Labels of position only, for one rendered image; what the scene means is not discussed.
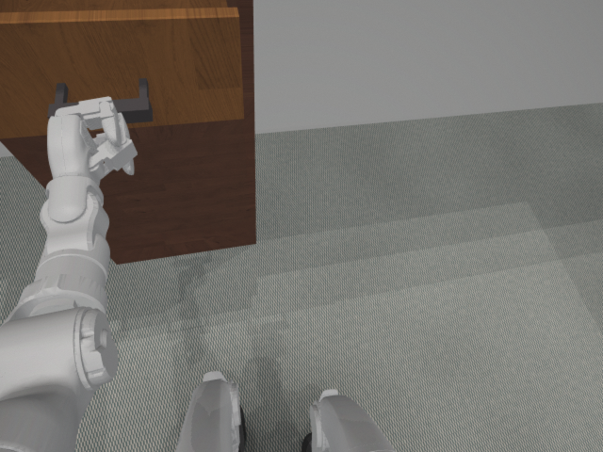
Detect handle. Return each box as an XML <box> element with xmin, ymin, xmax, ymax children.
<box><xmin>47</xmin><ymin>78</ymin><xmax>153</xmax><ymax>123</ymax></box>

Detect cabinet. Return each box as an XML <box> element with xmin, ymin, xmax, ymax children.
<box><xmin>0</xmin><ymin>0</ymin><xmax>256</xmax><ymax>265</ymax></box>

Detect right robot thigh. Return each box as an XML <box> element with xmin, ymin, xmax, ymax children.
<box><xmin>309</xmin><ymin>395</ymin><xmax>396</xmax><ymax>452</ymax></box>

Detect robot thigh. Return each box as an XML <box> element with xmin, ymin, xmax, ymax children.
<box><xmin>309</xmin><ymin>395</ymin><xmax>396</xmax><ymax>452</ymax></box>
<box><xmin>175</xmin><ymin>379</ymin><xmax>241</xmax><ymax>452</ymax></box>

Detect drawer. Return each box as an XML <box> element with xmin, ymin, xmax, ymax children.
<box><xmin>0</xmin><ymin>0</ymin><xmax>244</xmax><ymax>139</ymax></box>

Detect left robot thigh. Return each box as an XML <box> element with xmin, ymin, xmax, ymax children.
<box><xmin>175</xmin><ymin>379</ymin><xmax>241</xmax><ymax>452</ymax></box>

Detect left robot forearm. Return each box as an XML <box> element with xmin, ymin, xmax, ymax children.
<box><xmin>0</xmin><ymin>175</ymin><xmax>110</xmax><ymax>328</ymax></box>

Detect robot left hand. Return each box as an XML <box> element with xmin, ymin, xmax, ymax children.
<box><xmin>47</xmin><ymin>96</ymin><xmax>138</xmax><ymax>186</ymax></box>

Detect robot left upper arm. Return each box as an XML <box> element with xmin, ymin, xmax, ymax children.
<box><xmin>0</xmin><ymin>306</ymin><xmax>119</xmax><ymax>452</ymax></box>

